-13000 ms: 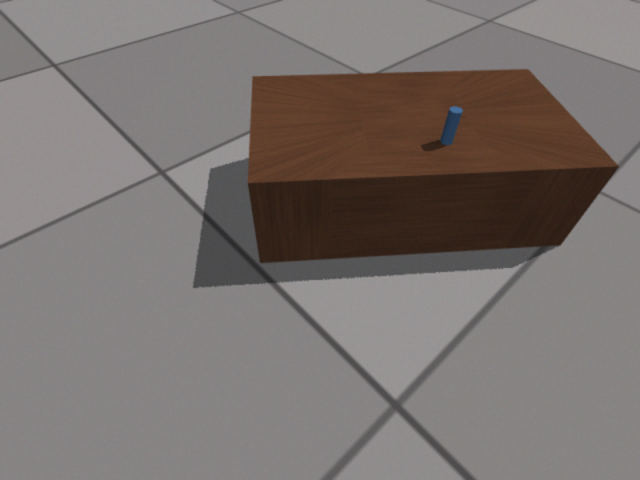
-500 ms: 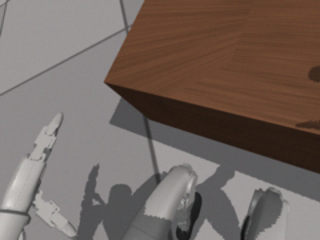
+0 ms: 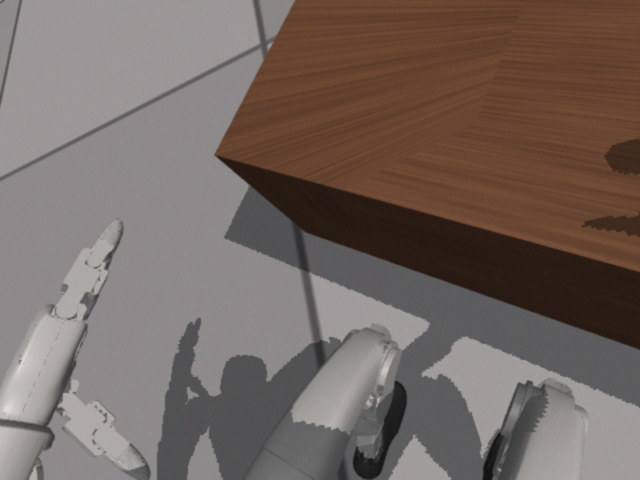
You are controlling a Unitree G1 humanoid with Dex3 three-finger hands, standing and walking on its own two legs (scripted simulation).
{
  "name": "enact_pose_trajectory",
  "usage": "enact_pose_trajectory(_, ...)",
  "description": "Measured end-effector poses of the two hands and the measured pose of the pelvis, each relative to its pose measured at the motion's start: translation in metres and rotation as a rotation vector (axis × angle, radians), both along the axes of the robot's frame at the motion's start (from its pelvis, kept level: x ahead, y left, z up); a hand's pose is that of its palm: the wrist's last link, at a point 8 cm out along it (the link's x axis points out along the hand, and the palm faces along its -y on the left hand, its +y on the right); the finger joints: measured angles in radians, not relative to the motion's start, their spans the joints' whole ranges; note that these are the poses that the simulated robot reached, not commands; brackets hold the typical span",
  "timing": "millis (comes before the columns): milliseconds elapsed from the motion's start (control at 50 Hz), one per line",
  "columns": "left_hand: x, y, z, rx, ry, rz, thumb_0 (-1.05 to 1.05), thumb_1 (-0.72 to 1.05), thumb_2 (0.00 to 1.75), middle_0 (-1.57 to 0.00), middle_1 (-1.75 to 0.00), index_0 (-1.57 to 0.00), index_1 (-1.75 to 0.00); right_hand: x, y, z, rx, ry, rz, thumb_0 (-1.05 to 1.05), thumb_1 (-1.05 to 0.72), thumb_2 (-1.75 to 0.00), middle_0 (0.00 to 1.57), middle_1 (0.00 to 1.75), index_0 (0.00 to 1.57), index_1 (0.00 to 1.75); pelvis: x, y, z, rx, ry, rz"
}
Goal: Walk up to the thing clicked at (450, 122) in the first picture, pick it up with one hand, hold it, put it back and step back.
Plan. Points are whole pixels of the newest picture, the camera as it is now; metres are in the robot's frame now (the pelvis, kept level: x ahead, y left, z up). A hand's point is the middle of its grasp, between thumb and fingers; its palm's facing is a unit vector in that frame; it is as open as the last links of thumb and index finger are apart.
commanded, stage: close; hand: right
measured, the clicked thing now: out of the picture +0.58 -0.26 -0.05
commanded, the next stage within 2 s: settle in 0.34 s
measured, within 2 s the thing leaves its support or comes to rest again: leaves its support in 0.60 s
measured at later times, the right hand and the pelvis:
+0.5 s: hand out of the picture +0.54 -0.26 -0.05, palm faces +0.29 +0.96 +0.01, open 8.2 cm; pelvis +0.00 +0.00 +0.00, yaw +0 degrees
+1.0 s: hand out of the picture +0.54 -0.27 +0.01, palm faces +0.29 +0.96 +0.00, open 8.5 cm; pelvis +0.00 +0.00 +0.03, yaw -1 degrees
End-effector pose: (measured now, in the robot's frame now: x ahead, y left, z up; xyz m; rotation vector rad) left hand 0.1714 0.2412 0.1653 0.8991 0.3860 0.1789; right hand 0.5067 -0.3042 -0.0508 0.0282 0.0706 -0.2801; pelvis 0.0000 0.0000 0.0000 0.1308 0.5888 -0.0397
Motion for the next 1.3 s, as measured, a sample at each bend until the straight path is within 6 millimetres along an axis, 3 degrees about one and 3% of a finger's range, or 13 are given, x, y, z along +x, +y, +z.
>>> enact_pose_trajectory(300, 0.001, -0.002, -0.006, -0.018, -0.004, 0.001, 0.0, -0.53, 0.05, -0.06, -0.05, -0.07, -0.05, 0.001, -0.002, -0.003, -0.003, 0.001, -0.02, -0.01, 0.09, -0.49, 1.05, 0.78, 1.07, 0.79, -0.002, 0.001, -0.002, 0.002, -0.002, 0.002)
enact_pose_trajectory(600, -0.007, 0.004, -0.007, -0.016, 0.012, 0.036, 0.0, -0.53, 0.05, -0.07, -0.06, -0.07, -0.06, 0.0, -0.005, 0.002, -0.012, 0.015, -0.007, -0.02, 0.27, -0.79, 1.0, 1.07, 1.01, 1.09, -0.005, 0.001, 0.0, 0.004, -0.007, 0.001)
enact_pose_trajectory(920, -0.008, 0.005, -0.017, -0.134, 0.043, 0.094, 0.0, -0.53, 0.05, -0.07, -0.06, -0.07, -0.05, 0.001, -0.013, 0.051, -0.016, 0.008, -0.007, -0.04, 0.46, -1.04, 0.99, 1.35, 1.01, 1.37, 0.002, -0.002, 0.025, 0.002, -0.027, -0.01)
enact_pose_trajectory(1020, -0.003, 0.01, -0.012, -0.134, 0.038, 0.094, -0.01, -0.53, 0.05, -0.07, -0.06, -0.07, -0.05, 0.002, -0.015, 0.064, -0.011, 0.016, -0.013, -0.04, 0.49, -1.07, 0.99, 1.4, 1.01, 1.42, 0.004, -0.003, 0.033, 0.0, -0.035, -0.011)
enact_pose_trajectory(1300, 0.001, 0.001, -0.007, -0.176, 0.053, 0.095, 0.0, -0.53, 0.05, -0.06, -0.05, -0.07, -0.05, 0.001, -0.018, 0.079, 0.0, 0.016, -0.012, -0.04, 0.51, -1.13, 0.97, 1.46, 0.99, 1.48, 0.007, -0.001, 0.05, -0.002, -0.047, -0.019)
